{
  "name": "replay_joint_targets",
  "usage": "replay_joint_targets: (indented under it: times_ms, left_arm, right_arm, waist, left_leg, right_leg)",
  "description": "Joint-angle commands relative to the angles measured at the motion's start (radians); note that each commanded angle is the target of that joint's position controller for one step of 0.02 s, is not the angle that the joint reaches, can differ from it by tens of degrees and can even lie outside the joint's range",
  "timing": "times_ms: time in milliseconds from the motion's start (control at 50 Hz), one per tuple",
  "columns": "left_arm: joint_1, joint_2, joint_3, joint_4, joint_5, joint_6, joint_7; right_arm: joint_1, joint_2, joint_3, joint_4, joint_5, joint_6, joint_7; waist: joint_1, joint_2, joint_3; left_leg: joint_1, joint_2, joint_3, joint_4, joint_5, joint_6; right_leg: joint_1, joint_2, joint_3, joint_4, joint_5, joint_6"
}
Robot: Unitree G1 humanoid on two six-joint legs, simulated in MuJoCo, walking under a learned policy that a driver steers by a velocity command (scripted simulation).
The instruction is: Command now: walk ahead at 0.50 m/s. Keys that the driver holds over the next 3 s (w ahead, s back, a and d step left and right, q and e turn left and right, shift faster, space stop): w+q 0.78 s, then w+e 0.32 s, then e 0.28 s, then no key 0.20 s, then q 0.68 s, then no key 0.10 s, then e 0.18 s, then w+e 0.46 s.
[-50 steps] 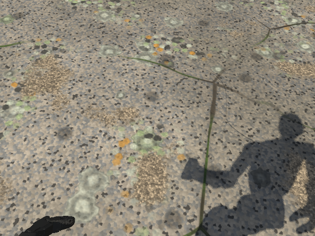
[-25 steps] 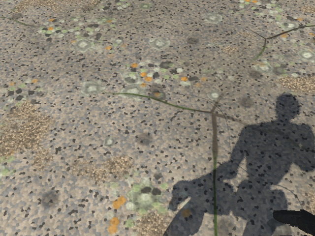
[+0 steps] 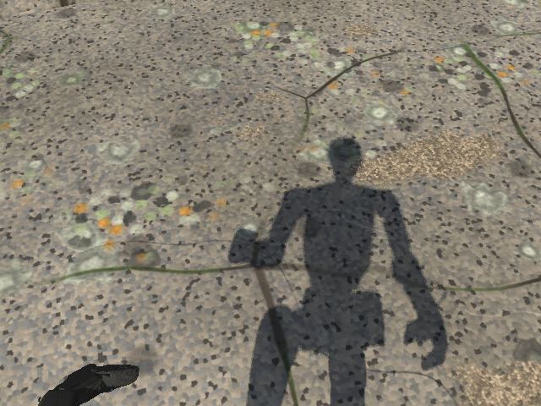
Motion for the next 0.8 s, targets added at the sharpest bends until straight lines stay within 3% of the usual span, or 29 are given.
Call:
replay_joint_targets:
  times_ms: [20, 40, 60, 80, 100, 120, 140, 160, 180, 220, 260, 320, 400, 500, 540, 580, 600, 620, 640, 660, 680, 700, 720, 740, 800]
  left_arm:
    - [-0.051, 0.101, 0.033, -0.087, -0.001, -0.026, -0.006]
    - [0.028, 0.124, 0.048, -0.065, 0.003, -0.029, -0.002]
    - [0.166, 0.17, 0.072, -0.025, 0.01, -0.028, 0.008]
    - [0.354, 0.251, 0.095, 0.002, 0.026, -0.024, 0.022]
    - [0.384, 0.309, 0.104, 0.014, 0.031, -0.013, 0.023]
    - [0.379, 0.21, 0.082, 0.016, 0.02, -0.012, 0.022]
    - [0.32, 0.17, 0.067, 0.019, 0.013, -0.014, 0.023]
    - [0.255, 0.14, 0.057, 0.019, 0.015, -0.018, 0.02]
    - [0.207, 0.109, 0.05, 0.022, 0.02, -0.023, 0.016]
    - [0.166, 0.089, 0.05, 0.035, 0.031, -0.04, 0.015]
    - [0.159, 0.101, 0.058, 0.058, 0.031, -0.055, 0.017]
    - [0.176, 0.124, 0.068, 0.091, 0.034, -0.059, 0.028]
    - [0.204, 0.159, 0.074, 0.119, 0.027, -0.047, 0.04]
    - [0.286, 0.195, 0.087, 0.166, 0.005, -0.011, 0.045]
    - [0.277, 0.219, 0.093, 0.166, -0.001, 0.004, 0.051]
    - [0.262, 0.248, 0.1, 0.159, -0.005, 0.02, 0.061]
    - [0.244, 0.245, 0.097, 0.153, -0.01, 0.024, 0.065]
    - [0.262, 0.204, 0.08, 0.136, 0.01, 0.015, 0.067]
    - [0.358, 0.055, 0.032, 0.081, 0.039, -0.015, 0.046]
    - [0.238, 0.146, 0.046, 0.071, 0.004, -0.054, 0.031]
    - [0.142, 0.184, 0.057, 0.036, -0.029, -0.072, 0.024]
    - [0.136, 0.166, 0.051, 0.035, -0.018, -0.081, 0.03]
    - [0.143, 0.167, 0.056, 0.048, 0.009, -0.079, 0.037]
    - [0.168, 0.172, 0.061, 0.053, 0.018, -0.068, 0.036]
    - [0.195, 0.137, 0.056, 0.062, 0.031, -0.036, 0.036]
  right_arm:
    - [-0.012, -0.187, -0.044, -0.036, 0.008, 0.004, -0.009]
    - [-0.029, -0.194, -0.044, -0.037, 0.01, 0.009, -0.012]
    - [-0.03, -0.174, -0.035, -0.04, 0.005, 0.01, -0.013]
    - [-0.041, -0.11, -0.008, -0.075, -0.022, 0.005, -0.014]
    - [0.085, -0.006, 0.021, -0.091, -0.01, -0.011, -0.014]
    - [0.029, -0.119, -0.007, -0.073, 0.013, -0.019, -0.014]
    - [-0.05, -0.155, -0.023, -0.095, 0.028, -0.021, -0.012]
    - [-0.086, -0.143, -0.023, -0.099, 0.019, -0.017, -0.016]
    - [-0.101, -0.13, -0.026, -0.1, 0.007, -0.008, -0.017]
    - [-0.067, -0.089, -0.025, -0.087, 0.008, 0.016, -0.015]
    - [-0.078, -0.063, -0.023, -0.093, 0.007, 0.033, -0.015]
    - [-0.14, -0.053, -0.023, -0.121, 0.001, 0.037, -0.012]
    - [-0.268, -0.03, -0.009, -0.165, -0.001, 0.028, 0.015]
    - [-0.407, -0.027, -0.003, -0.249, 0.001, 0.028, 0.046]
    - [-0.397, -0.048, -0.014, -0.27, 0.0, 0.032, 0.054]
    - [-0.272, -0.099, -0.043, -0.255, -0.001, 0.04, 0.053]
    - [-0.118, -0.147, -0.073, -0.218, 0.001, 0.043, 0.041]
    - [0.031, -0.229, -0.106, -0.185, 0.003, 0.056, 0.018]
    - [-0.023, -0.322, -0.113, -0.199, 0.007, 0.045, 0.014]
    - [0.011, -0.228, -0.087, -0.222, 0.0, 0.031, 0.019]
    - [-0.025, -0.183, -0.073, -0.213, -0.009, 0.018, 0.021]
    - [-0.086, -0.162, -0.066, -0.216, -0.006, 0.012, 0.021]
    - [-0.148, -0.133, -0.057, -0.228, -0.007, 0.011, 0.018]
    - [-0.181, -0.114, -0.049, -0.245, -0.021, 0.01, 0.013]
    - [-0.19, -0.122, -0.048, -0.236, -0.018, 0.002, 0.0]
  waist:
    - [0.074, 0.125, 0.025]
    - [0.128, 0.119, -0.018]
    - [0.193, 0.099, -0.112]
    - [0.266, -0.017, -0.273]
    - [0.204, -0.267, -0.386]
    - [0.243, -0.151, -0.317]
    - [0.227, -0.113, -0.179]
    - [0.194, -0.067, -0.118]
    - [0.167, -0.068, -0.067]
    - [0.122, -0.081, -0.042]
    - [0.106, -0.048, -0.016]
    - [0.115, -0.022, 0.012]
    - [0.162, 0.001, 0.049]
    - [0.203, 0.01, 0.088]
    - [0.174, -0.018, 0.053]
    - [0.091, -0.054, -0.043]
    - [0.003, -0.035, -0.122]
    - [-0.054, 0.076, -0.212]
    - [0.084, 0.309, -0.297]
    - [-0.002, 0.174, -0.384]
    - [-0.005, 0.13, -0.231]
    - [0.046, 0.048, -0.147]
    - [0.087, 0.033, -0.095]
    - [0.12, 0.06, -0.082]
    - [0.148, 0.064, -0.066]
  left_leg:
    - [-0.029, 0.279, -0.175, -0.011, 0.416, 0.155]
    - [-0.045, 0.253, -0.153, 0.079, 0.541, 0.136]
    - [-0.111, 0.2, -0.116, 0.245, 0.595, 0.108]
    - [-0.315, 0.132, -0.072, 0.56, 0.323, 0.065]
    - [-0.654, -0.013, -0.066, 0.872, -0.277, 0.011]
    - [-0.753, 0.029, -0.166, 0.991, -0.281, 0.008]
    - [-0.796, 0.07, -0.154, 1.0, -0.188, 0.016]
    - [-0.763, 0.107, -0.134, 0.969, -0.105, 0.01]
    - [-0.734, 0.13, -0.133, 0.928, -0.047, 0.003]
    - [-0.642, 0.154, -0.137, 0.901, 0.022, -0.006]
    - [-0.652, 0.156, -0.143, 0.877, 0.07, -0.017]
    - [-0.708, 0.153, -0.157, 0.755, 0.201, -0.027]
    - [-0.68, 0.139, -0.083, 0.532, 0.358, -0.009]
    - [-0.729, 0.118, -0.013, 0.396, 0.278, 0.038]
    - [-0.654, 0.071, 0.04, 0.378, 0.185, 0.072]
    - [-0.466, -0.007, 0.091, 0.38, 0.091, 0.118]
    - [-0.238, -0.046, 0.088, 0.312, 0.143, 0.155]
    - [0.07, 0.063, -0.111, 0.283, 0.158, 0.212]
    - [0.381, 0.314, -0.689, 0.187, 0.002, 0.407]
    - [0.406, 0.357, -0.841, 0.058, -0.094, 0.415]
    - [0.295, 0.327, -0.688, 0.036, -0.015, 0.359]
    - [0.146, 0.281, -0.569, 0.037, 0.092, 0.324]
    - [0.02, 0.241, -0.476, 0.026, 0.204, 0.301]
    - [-0.065, 0.216, -0.429, 0.006, 0.285, 0.295]
    - [-0.183, 0.189, -0.331, -0.033, 0.423, 0.3]
  right_leg:
    - [0.096, 0.025, -0.016, -0.068, -0.04, -0.035]
    - [0.225, 0.048, -0.036, -0.111, -0.033, -0.054]
    - [0.443, 0.042, -0.032, -0.116, -0.019, -0.079]
    - [0.743, -0.164, 0.18, -0.085, -0.003, -0.144]
    - [0.982, -0.373, 0.589, -0.189, -0.201, -0.277]
    - [0.901, -0.349, 0.627, -0.258, -0.357, -0.264]
    - [0.783, -0.318, 0.478, -0.28, -0.34, -0.225]
    - [0.668, -0.272, 0.373, -0.309, -0.262, -0.202]
    - [0.577, -0.236, 0.29, -0.342, -0.187, -0.19]
    - [0.467, -0.202, 0.173, -0.402, -0.077, -0.179]
    - [0.43, -0.202, 0.088, -0.433, 0.033, -0.185]
    - [0.452, -0.196, -0.01, -0.45, 0.118, -0.182]
    - [0.482, -0.182, -0.125, -0.463, 0.14, -0.157]
    - [0.652, -0.232, -0.183, -0.399, 0.24, -0.136]
    - [0.691, -0.235, -0.215, -0.304, 0.505, -0.115]
    - [0.692, -0.224, -0.24, -0.085, 0.799, -0.093]
    - [0.602, -0.191, -0.262, 0.121, 0.771, -0.064]
    - [0.351, -0.144, -0.259, 0.424, 0.436, -0.02]
    - [-0.102, 0.074, -0.146, 0.76, -0.523, 0.038]
    - [-0.204, 0.069, 0.064, 0.839, -0.54, 0.022]
    - [-0.264, 0.024, 0.066, 0.801, -0.439, -0.001]
    - [-0.223, -0.018, 0.063, 0.708, -0.355, -0.007]
    - [-0.161, -0.046, 0.058, 0.623, -0.312, 0.003]
    - [-0.093, -0.064, 0.066, 0.587, -0.278, 0.012]
    - [-0.04, -0.063, 0.031, 0.476, -0.214, 0.062]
